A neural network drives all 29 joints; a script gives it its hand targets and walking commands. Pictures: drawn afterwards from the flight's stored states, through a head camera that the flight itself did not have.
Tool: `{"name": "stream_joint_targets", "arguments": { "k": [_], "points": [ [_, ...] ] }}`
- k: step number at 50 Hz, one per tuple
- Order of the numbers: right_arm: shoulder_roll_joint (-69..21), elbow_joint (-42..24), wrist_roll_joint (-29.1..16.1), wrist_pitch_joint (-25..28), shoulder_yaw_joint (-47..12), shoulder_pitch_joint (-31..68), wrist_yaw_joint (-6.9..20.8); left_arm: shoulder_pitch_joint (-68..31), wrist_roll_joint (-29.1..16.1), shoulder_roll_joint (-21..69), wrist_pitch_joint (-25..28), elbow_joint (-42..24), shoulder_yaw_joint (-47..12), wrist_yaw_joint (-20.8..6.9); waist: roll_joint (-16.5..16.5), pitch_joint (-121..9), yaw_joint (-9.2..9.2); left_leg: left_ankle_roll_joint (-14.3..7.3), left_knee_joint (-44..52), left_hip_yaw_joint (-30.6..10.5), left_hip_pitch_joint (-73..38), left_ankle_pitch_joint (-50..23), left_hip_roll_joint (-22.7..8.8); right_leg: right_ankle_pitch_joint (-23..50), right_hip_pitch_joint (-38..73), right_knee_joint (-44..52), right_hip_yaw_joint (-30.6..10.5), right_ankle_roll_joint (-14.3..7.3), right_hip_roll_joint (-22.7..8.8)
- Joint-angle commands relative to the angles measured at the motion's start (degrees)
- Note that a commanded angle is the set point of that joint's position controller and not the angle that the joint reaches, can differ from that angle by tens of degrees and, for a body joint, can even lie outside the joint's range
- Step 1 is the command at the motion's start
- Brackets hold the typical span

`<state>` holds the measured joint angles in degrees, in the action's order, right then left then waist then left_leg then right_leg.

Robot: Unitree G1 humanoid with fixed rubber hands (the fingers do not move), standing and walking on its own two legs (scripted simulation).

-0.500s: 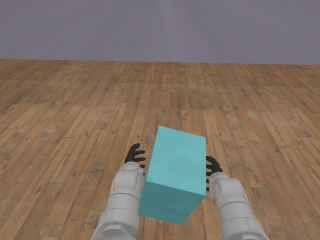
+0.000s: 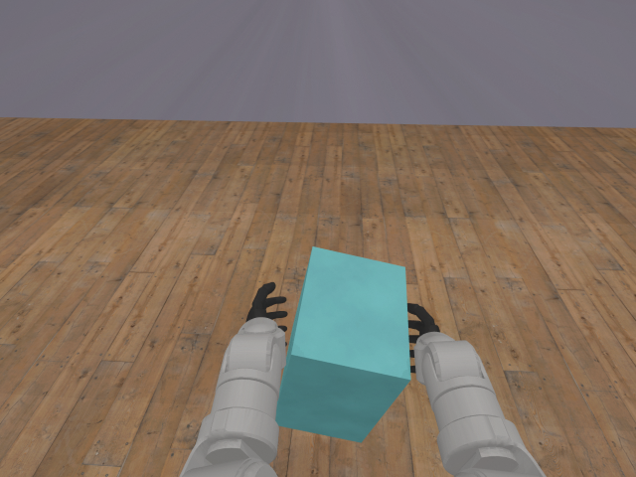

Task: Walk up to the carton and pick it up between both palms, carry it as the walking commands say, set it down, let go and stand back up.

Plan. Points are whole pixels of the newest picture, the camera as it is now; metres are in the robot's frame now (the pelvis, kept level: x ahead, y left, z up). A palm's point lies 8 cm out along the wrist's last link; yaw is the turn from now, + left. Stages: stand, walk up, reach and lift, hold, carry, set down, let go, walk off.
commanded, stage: reach and lift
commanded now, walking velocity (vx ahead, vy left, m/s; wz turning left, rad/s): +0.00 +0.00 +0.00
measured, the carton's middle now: (337, 347) +0.36 +0.00 -0.02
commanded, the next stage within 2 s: hold in 0.68 s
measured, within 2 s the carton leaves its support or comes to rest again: neither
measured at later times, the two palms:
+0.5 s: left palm (263, 335) +0.32 +0.11 +0.06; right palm (435, 355) +0.30 -0.12 +0.04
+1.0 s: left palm (261, 340) +0.30 +0.11 +0.06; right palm (436, 360) +0.29 -0.12 +0.04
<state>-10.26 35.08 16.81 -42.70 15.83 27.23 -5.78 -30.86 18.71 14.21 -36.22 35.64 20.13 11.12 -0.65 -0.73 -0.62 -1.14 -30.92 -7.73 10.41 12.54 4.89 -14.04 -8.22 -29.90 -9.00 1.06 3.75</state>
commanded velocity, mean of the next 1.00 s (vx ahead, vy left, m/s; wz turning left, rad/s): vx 0.00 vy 0.00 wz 0.00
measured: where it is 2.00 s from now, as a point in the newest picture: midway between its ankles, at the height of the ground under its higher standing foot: outside the picture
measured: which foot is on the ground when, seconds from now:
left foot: down 0.00-1.00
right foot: down 0.00-1.00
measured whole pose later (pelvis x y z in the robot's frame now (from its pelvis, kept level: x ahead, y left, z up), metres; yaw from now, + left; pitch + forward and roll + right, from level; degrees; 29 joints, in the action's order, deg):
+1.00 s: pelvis +0.00 -0.01 +0.00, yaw +0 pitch -10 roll +0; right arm -11.4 31.4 15.8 -44.7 14.1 23.5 -6.9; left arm -28.2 17.3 13.3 -38.6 33.7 17.7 10.2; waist -0.3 -0.6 -1.2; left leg -0.4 -30.2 -7.3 7.6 12.5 3.9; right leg -13.8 -5.8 -29.7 -7.7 0.2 3.9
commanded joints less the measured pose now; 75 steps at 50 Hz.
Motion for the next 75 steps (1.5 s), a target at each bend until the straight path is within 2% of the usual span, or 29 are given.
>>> {"name": "stream_joint_targets", "arguments": {
  "k": [1, 6, 7, 8, 11, 21, 23, 24, 26, 30, 31, 32, 33, 36, 38, 39, 45, 56, 57, 58, 60, 62, 63, 64, 65, 66, 69, 72, 75],
  "points": [
    [-63.3, -12.1, -17.1, 9.0, -26.3, 55.2, 14.3, -29.3, -16.6, 69.0, -0.6, 7.5, -28.4, -20.7, 0.3, -19.2, 1.11, 2.0, 4.7, -0.3, -12.2, -5.5, -2.9, 2.2, -2.0, 6.0, 3.1, -1.5, -0.4],
    [-64.0, -13.9, -17.9, 8.6, -27.7, 52.7, 14.2, -27.4, -16.2, 67.6, -0.7, 6.8, -28.1, -20.3, 1.8, -17.0, -0.87, 1.7, 4.9, 0.4, -11.7, -4.6, -3.0, 2.4, -1.9, 5.8, 2.7, -1.9, -0.6],
    [-64.6, -13.0, -17.3, 8.3, -28.2, 54.8, 14.5, -28.8, -15.9, 67.0, -0.8, 6.5, -27.1, -20.3, -2.5, -17.7, -0.83, 1.2, 4.6, 0.2, -9.8, -4.7, -2.7, 2.3, -0.3, 5.6, 2.6, -1.6, -0.6],
    [-62.7, -13.2, -16.4, 7.8, -25.7, 51.6, 13.9, -26.1, -15.8, 67.5, -1.8, 7.6, -27.2, -20.4, -1.3, -15.9, 1.15, 1.7, 5.4, -0.3, -12.9, -5.1, -3.0, 2.6, -3.1, 6.1, 2.5, -2.1, -0.5],
    [-62.0, -17.7, -17.8, 8.8, -28.4, 54.4, 14.0, -23.5, -14.9, 68.1, -1.6, 6.9, -27.6, -20.3, 3.6, -15.9, -1.65, 1.5, 5.1, 0.4, -13.1, -6.5, -2.8, 2.6, -3.3, 6.1, 2.2, -2.2, -1.0],
    [-64.2, -19.8, -18.7, 6.8, -31.4, 45.2, 13.4, -20.5, -18.3, 68.3, -1.9, 1.1, -31.3, -20.9, -1.5, -16.5, 1.44, 1.2, 4.8, 0.4, -14.3, -12.5, -2.0, 8.0, 0.9, 7.0, 2.4, -0.9, -0.8],
    [-65.1, -19.2, -19.8, 6.6, -32.1, 43.4, 13.4, -19.4, -17.5, 67.2, -2.0, 1.4, -30.8, -21.0, 0.7, -18.6, -1.24, 1.4, 5.1, 1.0, -13.2, -13.5, -1.7, 10.0, 2.8, 7.2, 2.4, -1.2, -0.7],
    [-65.0, -21.8, -20.0, 7.0, -33.2, 45.0, 13.4, -19.5, -17.6, 67.5, -2.1, 0.5, -32.0, -20.9, 1.8, -17.8, -0.14, 1.2, 4.9, 1.0, -12.4, -11.7, -1.6, 9.8, 2.2, 6.9, 2.4, -0.9, -1.2],
    [-66.2, -23.3, -20.5, 6.8, -34.6, 46.3, 13.6, -19.0, -18.6, 68.4, -1.7, -0.6, -32.5, -21.3, -2.4, -22.5, -0.69, 1.1, 4.8, -0.4, -15.6, -14.2, -2.2, 10.0, 3.7, 6.9, 2.1, -1.0, -0.5],
    [-64.4, -16.2, -17.5, 5.4, -30.3, 39.7, 13.8, -22.3, -18.0, 66.7, -2.4, -0.7, -31.4, -21.5, 0.2, -15.3, 1.53, 0.9, 5.5, 0.7, -13.9, -7.1, -1.8, 3.9, -0.5, 8.2, 2.5, -1.4, -1.0],
    [-64.0, -19.8, -18.2, 5.9, -30.9, 44.4, 14.0, -19.9, -16.8, 66.9, -2.5, 0.6, -29.4, -21.7, 0.8, -14.8, -0.47, 0.9, 5.3, 1.1, -12.6, -6.4, -1.5, 3.5, -0.5, 7.7, 2.6, -1.5, -1.2],
    [-64.1, -16.5, -17.5, 5.6, -29.2, 41.6, 13.9, -19.3, -17.1, 66.3, -2.7, 0.9, -30.2, -21.4, 1.1, -12.2, 0.95, 1.1, 5.8, 0.9, -11.5, -4.7, -1.9, 2.5, 0.0, 8.2, 2.5, -1.7, -1.4],
    [-63.6, -16.5, -18.5, 5.8, -29.4, 41.9, 14.0, -20.2, -16.9, 66.2, -3.0, 1.6, -29.0, -21.4, 2.5, -14.4, -1.92, 1.2, 5.9, 1.3, -12.0, -6.8, -1.7, 3.9, 0.2, 7.8, 2.0, -2.1, -1.2],
    [-65.7, -18.5, -19.1, 5.5, -31.1, 42.3, 13.9, -23.7, -19.9, 67.3, -2.4, -3.0, -32.2, -21.8, -2.6, -18.2, 0.8, 1.2, 4.8, 0.9, -14.9, -9.9, -2.1, 6.5, 0.5, 7.1, 2.1, -1.1, -0.6],
    [-64.0, -22.4, -19.8, 6.8, -32.0, 48.6, 13.8, -20.6, -17.9, 68.0, -2.6, 1.0, -31.0, -21.9, 2.9, -17.8, -1.52, 1.0, 5.4, 1.2, -10.9, -6.3, -2.0, 4.0, 1.5, 6.9, 2.1, -1.4, -1.3],
    [-65.4, -18.2, -19.5, 6.3, -30.9, 46.7, 14.2, -24.9, -18.8, 68.1, -2.6, -0.3, -32.2, -22.4, 1.4, -18.2, 0.38, 1.1, 4.9, 1.6, -11.7, -4.3, -1.7, 0.6, -0.3, 7.7, 2.0, -1.6, -1.1],
    [-64.0, -14.6, -17.7, 6.6, -26.4, 48.9, 14.2, -27.1, -17.5, 67.2, -2.9, 4.1, -27.6, -22.5, 0.6, -13.4, 0.21, 1.1, 6.2, 0.9, -10.7, 5.4, -2.0, -7.1, -3.1, 8.2, 2.3, -2.1, -1.4],
    [-64.5, -18.3, -18.8, 6.4, -30.3, 46.0, 14.4, -21.3, -17.5, 68.4, -3.0, 1.8, -30.1, -21.0, 0.9, -17.2, 0.25, 1.5, 5.2, 1.1, -12.9, -7.2, -2.2, 4.2, 0.4, 7.3, 3.1, -2.0, -0.8],
    [-63.0, -18.7, -19.2, 6.2, -30.2, 46.0, 14.5, -20.8, -18.3, 68.0, -2.7, 0.9, -30.0, -21.1, 0.8, -15.9, 0.07, 1.5, 6.0, 0.6, -12.9, -5.4, -2.6, 2.9, -0.6, 7.1, 2.5, -1.9, -0.9],
    [-57.1, -16.3, -18.7, 4.7, -30.2, 47.1, 13.8, -23.3, -19.1, 62.4, -3.7, -3.9, -30.8, -20.6, 3.2, -11.1, 0.18, -0.9, 8.5, -6.1, 1.1, 1.8, -12.9, -7.3, -8.6, 2.0, 1.5, -2.3, -6.1],
    [-57.9, -20.3, -20.7, 3.4, -32.7, 45.6, 14.1, -23.3, -20.1, 62.2, -4.5, -5.5, -33.0, -20.5, 7.6, -11.2, 0.42, -4.5, 17.0, -14.5, 9.7, 30.8, -14.4, -17.6, -6.1, -3.3, 6.2, -2.1, -2.2],
    [-57.9, -25.2, -23.3, 2.3, -35.7, 47.9, 13.0, -24.1, -23.2, 62.4, -6.0, -8.4, -36.2, -19.6, 10.4, -12.9, -0.37, -3.7, 18.6, -11.5, 17.3, 28.3, -12.4, -13.7, 2.7, -3.6, 11.2, -2.0, -0.8],
    [-58.2, -27.8, -24.3, 1.2, -37.1, 49.3, 12.6, -24.9, -24.4, 63.3, -6.8, -10.3, -37.3, -19.4, 7.6, -16.8, -1.53, -0.3, 16.2, -4.6, 21.4, 22.3, -8.2, -15.2, 11.1, 4.1, 9.3, -4.9, -2.6],
    [-59.2, -29.9, -25.3, 0.0, -38.9, 47.3, 12.2, -26.0, -26.3, 62.6, -7.3, -14.9, -38.8, -19.0, -1.9, -16.2, -2.02, 2.4, 4.2, 2.5, 29.1, 18.1, -2.6, -21.2, 15.7, 11.5, -1.2, -7.3, -8.9],
    [-60.0, -31.2, -26.8, -1.5, -40.8, 47.5, 12.0, -29.4, -27.5, 59.2, -7.9, -20.0, -39.4, -18.3, -15.7, -19.6, -1.74, 2.3, -15.4, 7.5, 32.9, 16.7, 0.1, -32.1, 14.5, 20.4, -21.4, -10.9, -22.3],
    [-60.2, -36.6, -29.4, -2.7, -43.5, 49.3, 11.6, -25.4, -27.3, 59.4, -9.5, -19.0, -39.2, -17.9, -13.2, -19.9, -0.72, 1.8, -20.0, 7.2, 34.0, 13.5, -3.6, -28.3, 13.0, 22.0, -24.8, -13.5, -28.4],
    [-61.1, -39.3, -32.7, -7.2, -43.7, 47.7, 10.6, -26.6, -30.8, 59.3, -15.3, -27.7, -42.8, -17.1, -1.1, -24.6, -0.82, 1.5, -16.6, 9.3, 25.7, 8.6, -4.7, -12.2, 14.2, 20.0, -8.3, -10.0, -23.3],
    [-58.8, -45.3, -35.7, -12.6, -47.2, 48.7, 10.3, -15.6, -28.3, 58.5, -20.7, -24.9, -40.6, -16.0, -11.4, -22.6, -0.78, 1.6, -5.6, 13.1, 16.6, 8.2, -2.9, -13.3, 6.7, 20.2, 3.2, -7.2, -19.9],
    [-58.6, -49.5, -39.0, -17.8, -48.9, 45.1, 8.9, -17.2, -32.5, 57.9, -25.2, -33.4, -43.5, -15.3, -9.1, -25.7, 0.08, 1.1, 11.4, 18.8, 6.6, 1.6, 0.4, -5.0, 9.4, 10.9, 11.7, -5.4, -16.6]
  ]
}}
